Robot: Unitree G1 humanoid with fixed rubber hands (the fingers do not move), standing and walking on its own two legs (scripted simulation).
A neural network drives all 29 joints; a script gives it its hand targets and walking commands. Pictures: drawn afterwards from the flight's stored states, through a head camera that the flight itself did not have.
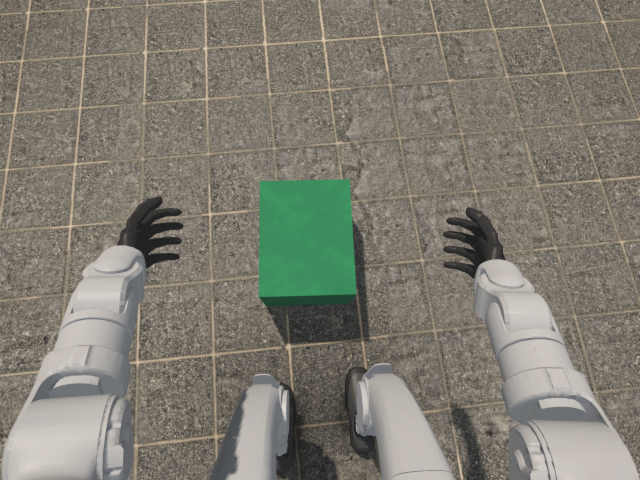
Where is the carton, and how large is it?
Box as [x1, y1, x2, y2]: [259, 179, 356, 305]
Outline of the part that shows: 349,179 260,181 259,297 266,305 349,303 356,294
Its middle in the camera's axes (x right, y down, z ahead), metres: -0.03 +0.00 +1.04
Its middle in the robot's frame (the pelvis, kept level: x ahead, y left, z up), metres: +0.55 +0.01 -0.60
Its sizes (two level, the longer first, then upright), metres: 0.297 0.230 0.172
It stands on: the floor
